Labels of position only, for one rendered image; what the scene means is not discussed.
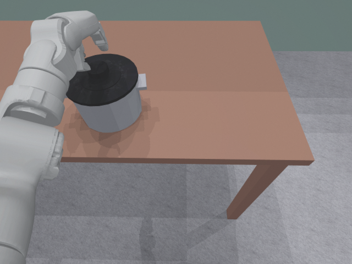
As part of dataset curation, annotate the lid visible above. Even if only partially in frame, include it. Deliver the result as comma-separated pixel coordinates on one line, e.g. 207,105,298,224
66,54,138,106

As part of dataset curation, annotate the robot left upper arm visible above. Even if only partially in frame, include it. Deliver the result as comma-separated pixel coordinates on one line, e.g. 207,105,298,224
0,115,64,264

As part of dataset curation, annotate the robot left forearm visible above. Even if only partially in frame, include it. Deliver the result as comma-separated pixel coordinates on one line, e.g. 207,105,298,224
0,14,82,127

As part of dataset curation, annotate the table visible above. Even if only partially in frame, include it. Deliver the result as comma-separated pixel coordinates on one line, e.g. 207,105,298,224
0,21,315,219

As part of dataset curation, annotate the knob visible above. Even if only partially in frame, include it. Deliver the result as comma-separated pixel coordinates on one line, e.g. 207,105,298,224
87,60,109,79

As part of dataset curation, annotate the pot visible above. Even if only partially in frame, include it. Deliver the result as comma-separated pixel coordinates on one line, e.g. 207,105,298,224
65,74,147,133

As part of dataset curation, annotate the robot left hand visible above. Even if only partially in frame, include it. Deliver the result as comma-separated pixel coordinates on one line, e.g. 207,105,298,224
53,10,108,72

